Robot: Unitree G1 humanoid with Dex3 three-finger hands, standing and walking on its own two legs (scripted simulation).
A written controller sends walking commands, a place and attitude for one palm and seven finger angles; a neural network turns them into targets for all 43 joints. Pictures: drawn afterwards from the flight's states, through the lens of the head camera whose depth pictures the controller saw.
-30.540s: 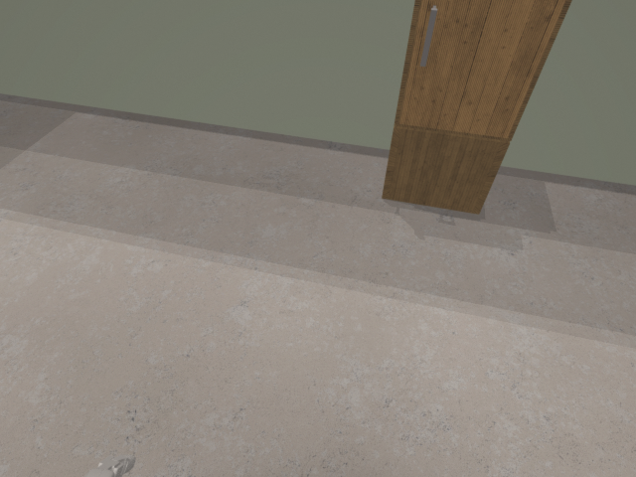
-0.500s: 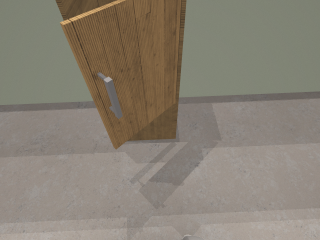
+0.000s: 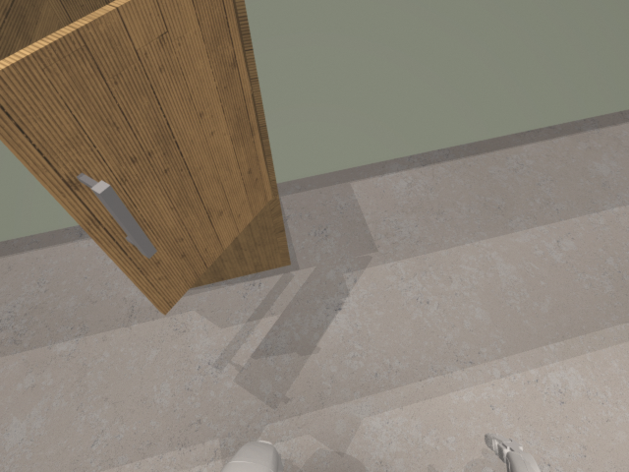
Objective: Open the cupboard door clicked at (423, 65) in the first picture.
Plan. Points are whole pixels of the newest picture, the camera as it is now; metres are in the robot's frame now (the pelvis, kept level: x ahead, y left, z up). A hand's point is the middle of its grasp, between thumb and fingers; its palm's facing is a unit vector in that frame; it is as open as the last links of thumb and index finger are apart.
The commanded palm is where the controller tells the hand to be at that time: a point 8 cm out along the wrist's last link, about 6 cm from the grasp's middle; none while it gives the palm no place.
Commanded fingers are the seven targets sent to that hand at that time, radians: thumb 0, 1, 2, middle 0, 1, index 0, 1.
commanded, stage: walk to a spot facing it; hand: left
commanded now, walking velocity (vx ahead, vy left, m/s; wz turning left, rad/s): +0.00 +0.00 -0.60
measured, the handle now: (119, 218) +0.44 +0.37 -0.01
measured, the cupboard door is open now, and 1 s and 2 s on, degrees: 43 43 43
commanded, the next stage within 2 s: none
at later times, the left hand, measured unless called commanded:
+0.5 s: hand (195, 425) +0.18 +0.22 -0.17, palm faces -0.29 -0.92 -0.25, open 7.4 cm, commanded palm none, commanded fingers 0.00 0.90 0.90 -0.20 -0.30 -0.20 -0.30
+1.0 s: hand (266, 384) +0.25 +0.12 -0.18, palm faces -0.57 -0.80 -0.19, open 7.4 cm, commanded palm none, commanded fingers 0.00 0.90 0.90 -0.20 -0.30 -0.20 -0.30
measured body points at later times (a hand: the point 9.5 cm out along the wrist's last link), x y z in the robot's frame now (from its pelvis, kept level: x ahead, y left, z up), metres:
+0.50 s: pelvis +0.02 +0.03 -0.01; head +0.08 +0.02 +0.43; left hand +0.19 +0.26 -0.15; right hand +0.00 -0.24 -0.15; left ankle +0.01 +0.18 -0.75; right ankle +0.01 -0.11 -0.72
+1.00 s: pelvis +0.05 +0.01 -0.01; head +0.11 +0.00 +0.43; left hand +0.28 +0.16 -0.16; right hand -0.06 -0.22 -0.14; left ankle +0.11 +0.12 -0.75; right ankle -0.03 -0.08 -0.69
